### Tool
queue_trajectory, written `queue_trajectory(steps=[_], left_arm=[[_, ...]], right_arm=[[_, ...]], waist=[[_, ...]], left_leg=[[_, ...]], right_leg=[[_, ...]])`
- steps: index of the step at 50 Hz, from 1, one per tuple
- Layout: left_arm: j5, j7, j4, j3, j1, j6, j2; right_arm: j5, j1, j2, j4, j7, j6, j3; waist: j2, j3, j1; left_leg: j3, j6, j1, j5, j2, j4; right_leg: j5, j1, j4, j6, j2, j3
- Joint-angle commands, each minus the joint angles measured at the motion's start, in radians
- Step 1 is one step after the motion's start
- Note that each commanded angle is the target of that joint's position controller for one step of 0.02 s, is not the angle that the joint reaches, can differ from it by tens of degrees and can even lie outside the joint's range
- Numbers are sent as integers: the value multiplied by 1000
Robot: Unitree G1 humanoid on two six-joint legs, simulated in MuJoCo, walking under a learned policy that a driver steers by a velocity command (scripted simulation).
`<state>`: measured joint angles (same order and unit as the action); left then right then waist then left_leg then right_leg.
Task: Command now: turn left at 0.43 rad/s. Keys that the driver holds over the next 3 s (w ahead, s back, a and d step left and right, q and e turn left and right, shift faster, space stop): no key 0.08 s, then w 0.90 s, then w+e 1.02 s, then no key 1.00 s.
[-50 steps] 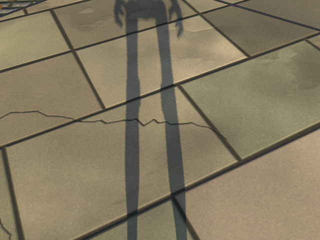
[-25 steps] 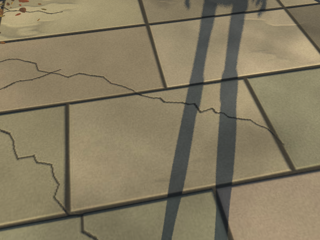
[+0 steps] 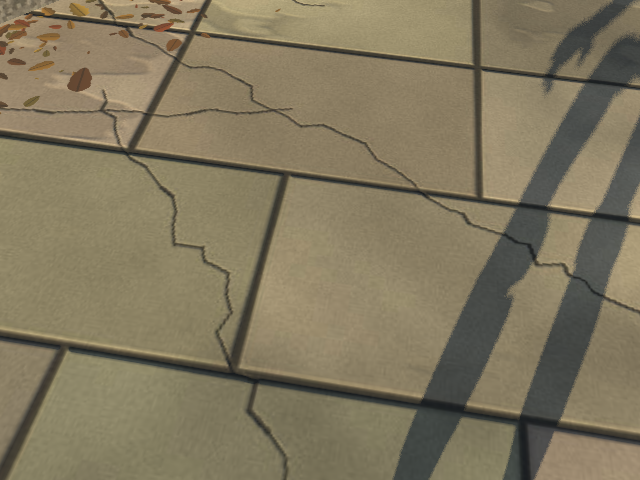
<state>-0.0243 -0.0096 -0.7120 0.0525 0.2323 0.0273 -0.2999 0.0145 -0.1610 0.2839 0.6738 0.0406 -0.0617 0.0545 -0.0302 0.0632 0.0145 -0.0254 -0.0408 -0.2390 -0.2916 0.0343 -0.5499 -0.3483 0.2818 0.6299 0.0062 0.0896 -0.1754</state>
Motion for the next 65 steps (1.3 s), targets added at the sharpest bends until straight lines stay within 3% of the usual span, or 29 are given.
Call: queue_trajectory(steps=[1, 3, 4, 6, 8, 10, 22, 24, 26, 27, 28, 29, 30, 31, 33, 39, 42, 46, 49, 51, 52, 53, 54, 55, 56, 57, 59, 62, 65], left_arm=[[-4, -8, 110, 12, -54, 20, -72], [18, -2, 75, 16, -34, 30, -78], [15, 2, 54, 21, -10, 25, -90], [-13, 18, 19, 28, 37, 19, -111], [-14, 37, 15, 26, 8, 19, -99], [-13, 47, 13, 25, -29, 14, -90], [-5, 45, 23, 7, -143, -47, -51], [-1, 41, 20, 5, -114, -57, -44], [-4, 28, -29, 11, 24, -73, -52], [-9, 14, -66, 27, 156, -85, -99], [-25, 3, -75, 51, 279, -95, -217], [-9, 8, -95, 58, 283, -89, -233], [-1, 16, -76, 40, 195, -85, -167], [3, 22, -61, 26, 125, -89, -111], [5, 21, -62, 9, 89, -103, -61], [22, 23, -148, 2, 201, -124, -49], [19, 21, -180, -3, 229, -123, -43], [15, 11, -222, -3, 268, -123, -62], [10, 1, -240, -1, 238, -120, -82], [7, -1, -247, 1, 219, -109, -95], [15, 2, -232, -6, 219, -109, -78], [49, 12, -203, -35, 347, -108, 56], [28, 2, -233, -7, 329, -99, -51], [20, 3, -206, 7, 224, -97, -76], [20, 10, -198, 2, 180, -100, -52], [15, 15, -205, 2, 169, -92, -32], [-6, 31, -217, 1, 199, -63, 0], [-5, 45, -190, 2, 126, -41, 18], [-2, 53, -149, 2, 12, -38, 23]], right_arm=[[6, -148, 264, -54, -24, 33, 65], [-2, -57, 150, -46, -31, 33, 26], [0, 6, 128, -55, -37, 32, 18], [-2, -39, 112, -38, -44, 37, 11], [0, -91, 111, -12, -37, 45, 9], [3, -128, 120, 14, -35, 56, 12], [4, -233, 147, 111, -33, 115, 25], [2, -216, 153, 120, -29, 120, 27], [-1, -195, 138, 127, -29, 122, 21], [4, -181, 97, 120, -30, 129, 7], [-9, -165, 5, 74, -25, 137, -20], [15, -156, 91, 74, -31, 130, 1], [24, -164, 116, 89, -26, 126, 10], [20, -165, 103, 105, -13, 126, 7], [22, -165, 85, 123, -1, 118, 3], [30, -7, 48, 89, 9, 99, -12], [23, 114, 19, 53, 11, 101, -29], [16, 213, 17, 26, 7, 105, -37], [18, 148, 44, 47, -9, 111, -26], [22, -96, 86, 128, -29, 125, -3], [43, -259, 139, 166, -44, 135, 15], [71, -327, 248, 167, -52, 134, 44], [27, -285, 196, 162, -41, 124, 39], [9, -169, 139, 155, -40, 123, 24], [8, -101, 78, 150, -36, 131, 9], [10, -81, 51, 158, -36, 141, 2], [6, -87, 30, 180, -42, 157, -5], [-2, -125, 44, 205, -42, 181, 3], [2, -171, 37, 228, -44, 182, 1]], waist=[[252, -92, -96], [157, -41, -27], [162, -37, 2], [179, -99, -14], [157, -76, -36], [155, -20, -49], [117, 36, -75], [110, 37, -48], [65, 8, 31], [-12, -54, 91], [-235, -145, 133], [-194, -86, 104], [-73, -10, 45], [-34, 17, 12], [-44, 12, -16], [-33, 15, 0], [-43, 33, 21], [-47, 51, 36], [-54, 11, -16], [-38, -126, -122], [6, -231, -182], [232, -392, -121], [146, -402, -128], [93, -204, -81], [72, -105, -58], [80, -54, -36], [112, -30, 4], [89, -3, 15], [88, 22, 0]], left_leg=[[511, -218, 147, 494, -429, 254], [333, -200, 88, 467, -306, 256], [280, -158, 95, 420, -243, 263], [263, -156, 158, 241, -199, 304], [311, -158, 193, -51, -206, 375], [351, -162, 212, -161, -221, 423], [346, -208, 129, -170, -259, 424], [327, -192, 58, -139, -252, 394], [265, -150, -80, -50, -196, 269], [193, -115, -176, 37, -132, 83], [38, -55, -360, -92, 7, -271], [52, -53, -489, -229, 49, -455], [106, -66, -505, -158, -21, -535], [105, -65, -485, -75, -56, -533], [74, -41, -434, 19, -97, -495], [-5, 25, -507, 161, -116, -430], [-42, 33, -464, 241, -99, -253], [-63, -4, -367, 289, -66, -60], [-68, -59, -241, 209, -19, -6], [-66, -102, 52, 181, 25, 67], [62, -138, 318, 126, -108, 78], [537, -256, 636, 14, -448, 110], [733, -279, 561, -61, -486, 246], [546, -234, 387, -108, -430, 283], [413, -201, 241, -46, -386, 336], [309, -161, 155, 26, -340, 367], [176, -126, 52, 132, -299, 403], [65, -121, 60, 220, -282, 441], [-36, -106, 101, 311, -255, 443]], right_leg=[[-281, 291, 354, 25, -64, 133], [-143, 248, 409, 18, -37, 195], [-80, 238, 384, 18, -37, 190], [-14, 227, 409, 26, -50, 160], [23, 279, 373, 26, -47, 158], [49, 332, 313, 24, -46, 163], [56, 219, -1, -28, -51, 144], [78, 93, -67, -50, -65, 130], [106, -181, -181, -65, -102, 118], [28, -371, -236, -86, -31, 225], [-289, -533, -408, -172, 236, 624], [-428, -440, -499, -238, 323, 868], [-419, -362, -482, -239, 288, 780], [-307, -300, -481, -219, 233, 672], [-59, -255, -503, -177, 151, 501], [482, -282, -505, -197, 86, 300], [583, -265, -500, -185, 55, 240], [665, -309, -499, -180, 90, 232], [949, -384, -381, -160, 118, 217], [1072, -355, -80, -134, 88, 207], [809, -173, 168, -126, 52, 195], [120, 192, 572, -82, -105, 135], [-159, 289, 699, -99, -149, 231], [-57, 328, 688, -108, -81, 253], [17, 304, 628, -109, -41, 245], [48, 268, 583, -108, -17, 242], [73, 196, 549, -92, 0, 232], [147, 279, 517, -76, 17, 219], [265, 379, 422, -62, 23, 197]])
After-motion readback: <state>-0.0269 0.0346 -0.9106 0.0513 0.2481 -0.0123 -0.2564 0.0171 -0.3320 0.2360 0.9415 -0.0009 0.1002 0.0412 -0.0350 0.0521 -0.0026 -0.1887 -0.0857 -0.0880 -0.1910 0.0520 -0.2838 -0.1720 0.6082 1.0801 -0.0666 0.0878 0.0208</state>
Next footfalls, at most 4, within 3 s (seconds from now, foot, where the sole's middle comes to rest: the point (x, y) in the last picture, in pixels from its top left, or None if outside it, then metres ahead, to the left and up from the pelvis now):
0.54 right None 0.19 -0.11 -0.77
1.04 left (284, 457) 0.51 0.08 -0.77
1.58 right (372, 344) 0.78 -0.11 -0.77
2.12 left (361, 225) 1.14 -0.09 -0.77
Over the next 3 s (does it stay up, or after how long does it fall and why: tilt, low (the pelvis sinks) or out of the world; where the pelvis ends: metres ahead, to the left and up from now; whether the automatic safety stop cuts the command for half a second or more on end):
stays up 1.03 -0.14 0.02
